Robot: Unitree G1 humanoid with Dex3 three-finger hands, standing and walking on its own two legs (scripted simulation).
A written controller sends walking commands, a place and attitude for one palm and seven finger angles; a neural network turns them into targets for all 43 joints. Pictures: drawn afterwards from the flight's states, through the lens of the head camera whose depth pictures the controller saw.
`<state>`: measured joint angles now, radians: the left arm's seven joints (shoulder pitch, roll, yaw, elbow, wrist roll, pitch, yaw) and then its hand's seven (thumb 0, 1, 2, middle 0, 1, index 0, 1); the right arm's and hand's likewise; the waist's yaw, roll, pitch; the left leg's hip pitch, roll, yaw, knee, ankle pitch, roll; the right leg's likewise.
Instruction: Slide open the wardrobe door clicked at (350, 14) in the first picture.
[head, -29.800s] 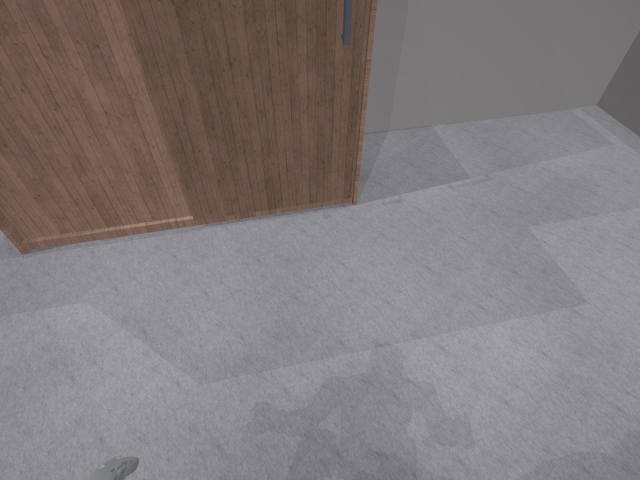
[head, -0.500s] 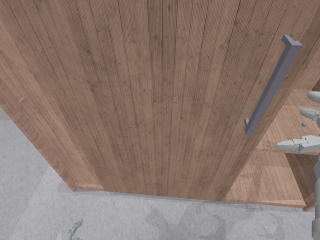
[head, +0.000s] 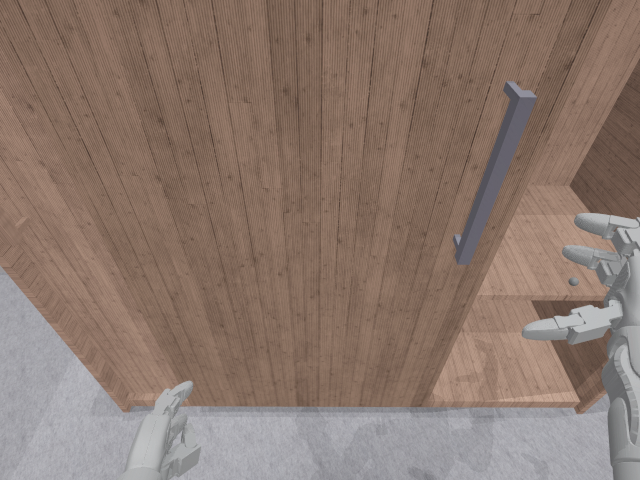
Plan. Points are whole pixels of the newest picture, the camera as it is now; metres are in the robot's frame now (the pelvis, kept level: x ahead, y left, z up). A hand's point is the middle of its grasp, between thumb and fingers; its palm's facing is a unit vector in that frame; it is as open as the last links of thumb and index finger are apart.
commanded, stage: draw the hand back to the body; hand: right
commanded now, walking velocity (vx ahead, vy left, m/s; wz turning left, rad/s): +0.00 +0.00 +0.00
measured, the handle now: (483, 184) +0.49 -0.24 +0.14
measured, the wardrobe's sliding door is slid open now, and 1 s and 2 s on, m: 0.49 0.49 0.49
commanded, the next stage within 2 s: relax the arm and regain balance in 1.46 s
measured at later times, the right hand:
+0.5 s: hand (593, 323) +0.24 -0.27 +0.16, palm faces +0.08 +1.00 -0.06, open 14.6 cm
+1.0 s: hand (638, 361) +0.18 -0.26 +0.18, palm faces +0.44 +0.85 -0.27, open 10.8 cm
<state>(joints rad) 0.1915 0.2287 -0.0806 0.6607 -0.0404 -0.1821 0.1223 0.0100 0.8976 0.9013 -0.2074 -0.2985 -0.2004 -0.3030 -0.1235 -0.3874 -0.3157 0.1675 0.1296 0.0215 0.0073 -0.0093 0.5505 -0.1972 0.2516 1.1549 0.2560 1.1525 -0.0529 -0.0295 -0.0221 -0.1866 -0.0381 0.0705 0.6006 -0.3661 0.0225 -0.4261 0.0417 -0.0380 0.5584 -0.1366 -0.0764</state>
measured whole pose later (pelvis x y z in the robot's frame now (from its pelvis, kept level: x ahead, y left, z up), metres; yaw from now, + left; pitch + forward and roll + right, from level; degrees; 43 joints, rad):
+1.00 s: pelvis -0.03 +0.00 +0.01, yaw +2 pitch -10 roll +1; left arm 0.19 0.23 -0.06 0.70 0.01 -0.17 0.08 0.01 0.90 0.90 -0.21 -0.30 -0.20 -0.30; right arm 0.30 -0.36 -0.32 -0.29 0.09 -0.08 -0.10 0.00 -0.22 -0.57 0.23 0.70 0.23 0.70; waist -0.07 -0.04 0.06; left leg -0.06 -0.03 0.04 0.50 -0.28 0.02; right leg -0.27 0.07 -0.01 0.46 -0.22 -0.04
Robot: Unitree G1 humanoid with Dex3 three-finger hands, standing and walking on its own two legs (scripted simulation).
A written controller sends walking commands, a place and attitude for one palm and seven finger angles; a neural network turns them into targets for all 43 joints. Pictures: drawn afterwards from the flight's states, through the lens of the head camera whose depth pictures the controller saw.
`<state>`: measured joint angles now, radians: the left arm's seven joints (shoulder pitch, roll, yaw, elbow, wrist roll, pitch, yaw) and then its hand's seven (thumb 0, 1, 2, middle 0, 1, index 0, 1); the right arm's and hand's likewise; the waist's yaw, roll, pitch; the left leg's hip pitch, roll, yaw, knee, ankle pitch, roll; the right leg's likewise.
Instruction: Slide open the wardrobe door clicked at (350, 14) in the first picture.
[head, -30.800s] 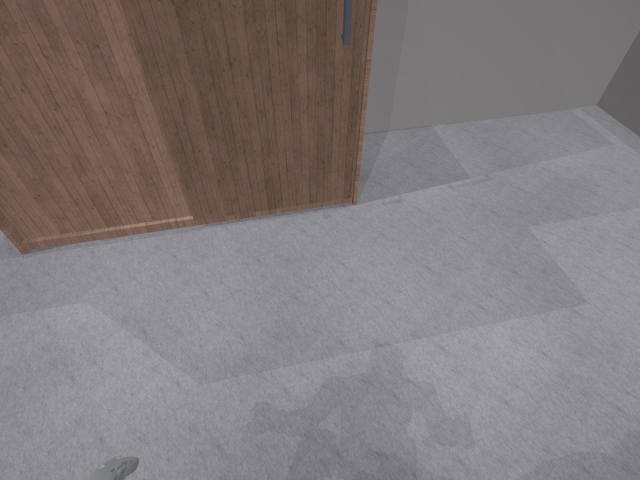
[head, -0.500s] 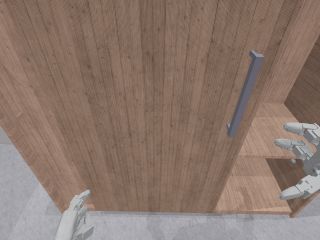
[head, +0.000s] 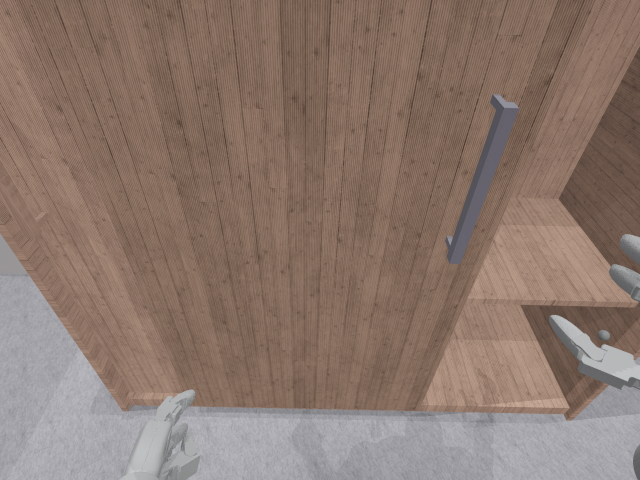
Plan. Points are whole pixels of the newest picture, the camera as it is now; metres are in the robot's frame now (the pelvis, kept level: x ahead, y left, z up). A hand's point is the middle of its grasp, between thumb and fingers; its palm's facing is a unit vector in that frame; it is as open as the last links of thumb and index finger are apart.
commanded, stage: draw the hand back to the body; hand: right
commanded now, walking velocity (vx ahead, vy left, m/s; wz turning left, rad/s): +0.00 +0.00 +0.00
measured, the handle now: (473, 187) +0.51 -0.25 +0.13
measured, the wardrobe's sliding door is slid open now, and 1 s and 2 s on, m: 0.49 0.49 0.49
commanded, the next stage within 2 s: relax the arm and regain balance in 0.46 s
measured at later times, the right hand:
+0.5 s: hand out of the picture +0.09 -0.29 +0.17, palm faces +0.54 +0.82 -0.21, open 7.5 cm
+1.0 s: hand out of the picture -0.28 -0.34 -0.26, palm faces +0.19 +0.96 -0.20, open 16.7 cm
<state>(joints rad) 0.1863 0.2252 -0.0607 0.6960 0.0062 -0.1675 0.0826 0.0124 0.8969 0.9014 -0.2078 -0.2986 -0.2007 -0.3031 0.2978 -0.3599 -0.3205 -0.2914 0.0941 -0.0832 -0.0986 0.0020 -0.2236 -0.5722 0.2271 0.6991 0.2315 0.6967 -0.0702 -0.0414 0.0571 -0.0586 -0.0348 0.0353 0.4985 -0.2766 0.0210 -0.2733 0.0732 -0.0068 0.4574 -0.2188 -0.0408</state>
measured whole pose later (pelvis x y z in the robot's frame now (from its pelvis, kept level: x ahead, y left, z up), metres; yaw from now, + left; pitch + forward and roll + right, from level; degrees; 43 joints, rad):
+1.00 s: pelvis -0.41 -0.14 -0.13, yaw -8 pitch -15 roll +4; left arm 0.37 0.16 0.03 0.80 0.03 0.16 -0.01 0.01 0.91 0.90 -0.20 -0.30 -0.20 -0.30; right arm 0.26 -0.21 -0.04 0.69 -0.02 0.16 -0.08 0.20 0.59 -0.13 0.16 0.30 0.16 0.30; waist 0.08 0.02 0.00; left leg -0.68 0.04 0.10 1.20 -0.33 -0.01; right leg -0.44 0.03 0.11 1.51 -0.60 0.02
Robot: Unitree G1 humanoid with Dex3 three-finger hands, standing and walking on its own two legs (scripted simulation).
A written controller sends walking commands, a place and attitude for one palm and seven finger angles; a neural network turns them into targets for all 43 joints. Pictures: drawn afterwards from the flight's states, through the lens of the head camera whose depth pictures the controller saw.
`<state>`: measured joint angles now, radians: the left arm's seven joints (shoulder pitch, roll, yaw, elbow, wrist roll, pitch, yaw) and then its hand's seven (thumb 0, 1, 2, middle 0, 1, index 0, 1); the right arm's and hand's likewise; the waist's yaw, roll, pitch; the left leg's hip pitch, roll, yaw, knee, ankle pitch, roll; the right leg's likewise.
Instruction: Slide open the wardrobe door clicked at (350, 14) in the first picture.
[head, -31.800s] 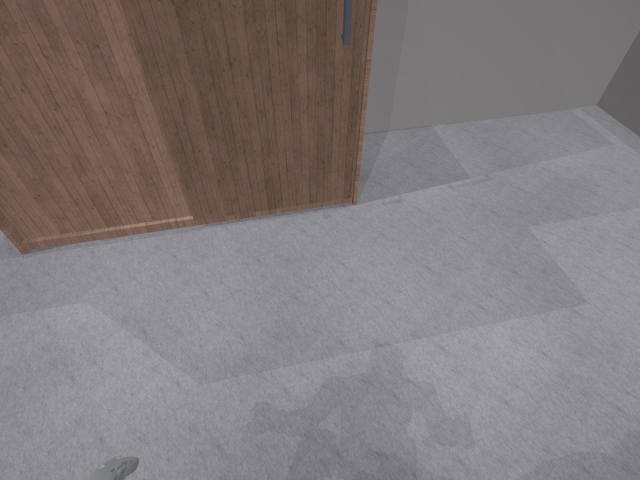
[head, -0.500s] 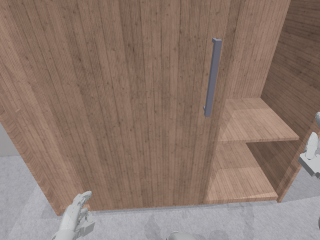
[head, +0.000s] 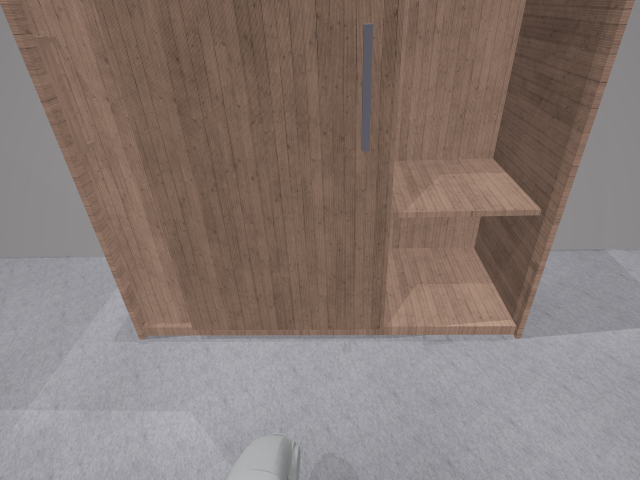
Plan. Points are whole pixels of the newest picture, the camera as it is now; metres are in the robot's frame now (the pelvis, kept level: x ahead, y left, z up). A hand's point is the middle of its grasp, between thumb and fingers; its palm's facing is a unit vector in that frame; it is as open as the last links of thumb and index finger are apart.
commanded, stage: relax the arm and regain balance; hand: right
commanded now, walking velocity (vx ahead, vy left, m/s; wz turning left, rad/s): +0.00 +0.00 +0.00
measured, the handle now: (366, 90) +0.93 +0.02 +0.27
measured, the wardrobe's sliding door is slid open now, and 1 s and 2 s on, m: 0.49 0.49 0.49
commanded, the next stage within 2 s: step back with the hand held close in 1.94 s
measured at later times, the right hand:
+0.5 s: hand out of the picture -0.38 -0.44 -0.06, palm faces -0.23 +0.92 -0.31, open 16.6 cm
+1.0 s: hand out of the picture -0.86 -0.56 -0.05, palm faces -0.06 +0.98 -0.19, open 16.2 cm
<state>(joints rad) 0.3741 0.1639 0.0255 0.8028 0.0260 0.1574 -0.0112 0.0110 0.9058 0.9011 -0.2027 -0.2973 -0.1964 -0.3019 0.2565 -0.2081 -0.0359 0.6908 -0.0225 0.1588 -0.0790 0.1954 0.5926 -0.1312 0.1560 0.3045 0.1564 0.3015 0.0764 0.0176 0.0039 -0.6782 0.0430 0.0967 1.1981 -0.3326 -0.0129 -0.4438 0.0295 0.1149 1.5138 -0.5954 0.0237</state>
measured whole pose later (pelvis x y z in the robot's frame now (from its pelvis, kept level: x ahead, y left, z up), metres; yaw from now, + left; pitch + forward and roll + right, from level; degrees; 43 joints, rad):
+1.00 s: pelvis -0.83 -0.37 +0.13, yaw +7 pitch -3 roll +1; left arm 0.29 0.17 0.05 0.90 0.02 0.06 0.01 0.00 0.90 0.90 -0.20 -0.30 -0.20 -0.30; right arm 0.45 -0.19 -0.02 1.04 -0.04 0.06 -0.02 0.00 0.48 -0.30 0.15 0.30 0.15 0.30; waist -0.03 0.03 -0.01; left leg -0.23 0.00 0.09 0.55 -0.28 0.05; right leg -0.25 -0.02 0.02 0.77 -0.38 0.01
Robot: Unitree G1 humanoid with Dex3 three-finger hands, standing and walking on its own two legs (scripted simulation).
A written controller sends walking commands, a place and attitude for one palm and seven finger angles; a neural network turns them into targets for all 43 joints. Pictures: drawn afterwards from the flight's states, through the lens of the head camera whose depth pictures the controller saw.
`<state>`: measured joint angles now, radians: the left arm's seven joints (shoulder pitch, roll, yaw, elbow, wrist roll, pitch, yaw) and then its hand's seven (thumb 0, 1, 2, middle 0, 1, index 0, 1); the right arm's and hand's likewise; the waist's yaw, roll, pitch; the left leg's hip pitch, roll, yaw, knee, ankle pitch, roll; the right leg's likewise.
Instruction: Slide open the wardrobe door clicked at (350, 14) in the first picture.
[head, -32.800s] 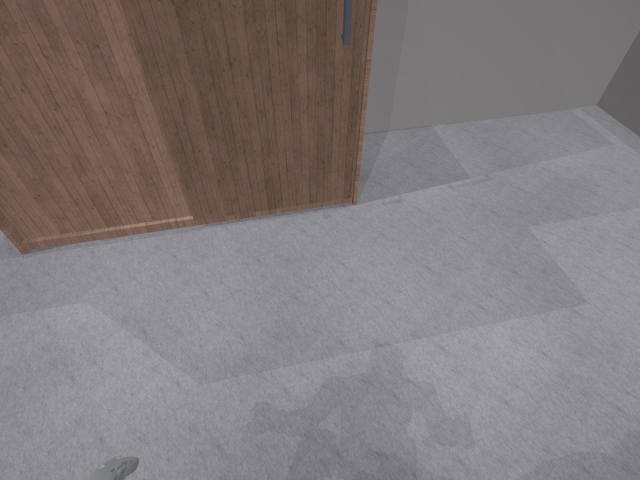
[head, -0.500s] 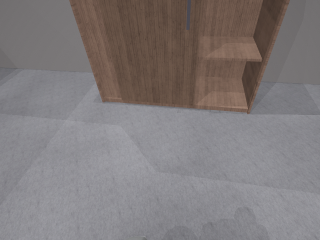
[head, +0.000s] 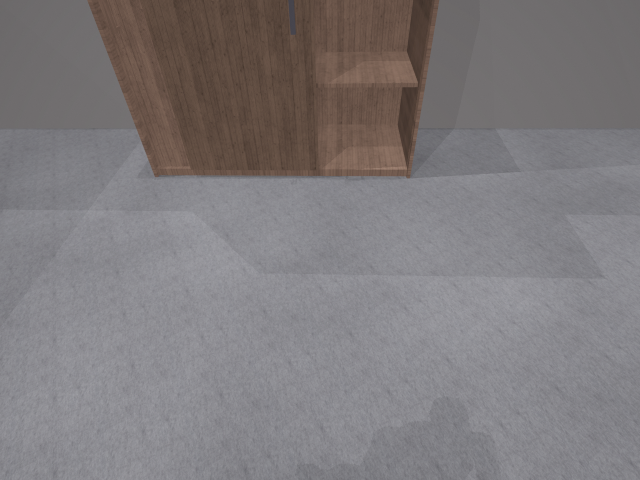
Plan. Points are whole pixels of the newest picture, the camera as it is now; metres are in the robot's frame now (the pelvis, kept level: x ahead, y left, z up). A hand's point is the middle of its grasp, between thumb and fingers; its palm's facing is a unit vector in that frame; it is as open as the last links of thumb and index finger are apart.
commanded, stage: relax the arm and regain balance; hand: right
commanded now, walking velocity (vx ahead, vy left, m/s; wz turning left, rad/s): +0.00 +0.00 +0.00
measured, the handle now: out of the picture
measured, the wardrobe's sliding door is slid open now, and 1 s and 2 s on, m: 0.49 0.49 0.49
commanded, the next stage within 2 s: step back with the hand held close in 0.94 s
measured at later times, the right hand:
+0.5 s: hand out of the picture -0.25 -0.22 -0.16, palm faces +0.02 +0.97 -0.22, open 16.2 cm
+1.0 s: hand out of the picture -0.27 -0.25 -0.17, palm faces -0.03 +0.98 -0.19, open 16.3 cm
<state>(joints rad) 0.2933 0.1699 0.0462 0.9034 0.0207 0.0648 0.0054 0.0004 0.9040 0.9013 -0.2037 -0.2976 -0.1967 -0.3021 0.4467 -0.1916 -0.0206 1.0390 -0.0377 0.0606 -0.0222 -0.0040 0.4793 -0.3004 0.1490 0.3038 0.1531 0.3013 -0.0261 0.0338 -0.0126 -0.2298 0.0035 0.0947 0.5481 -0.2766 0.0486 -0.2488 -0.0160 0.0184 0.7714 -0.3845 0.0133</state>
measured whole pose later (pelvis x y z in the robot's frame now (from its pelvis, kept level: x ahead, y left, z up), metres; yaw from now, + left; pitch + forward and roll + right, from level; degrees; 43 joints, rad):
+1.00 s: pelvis -0.23 -0.07 +0.01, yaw +1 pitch +0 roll -1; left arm 0.23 0.14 -0.01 1.13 0.02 0.00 0.03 0.02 0.93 0.90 -0.21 -0.30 -0.20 -0.30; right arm 0.30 -0.19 0.02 1.15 -0.02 0.01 -0.02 -0.03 0.49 -0.29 0.15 0.30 0.15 0.30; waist -0.01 0.02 0.09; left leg -0.24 0.02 -0.04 0.47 -0.23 -0.02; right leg -0.23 0.02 -0.03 0.44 -0.21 -0.02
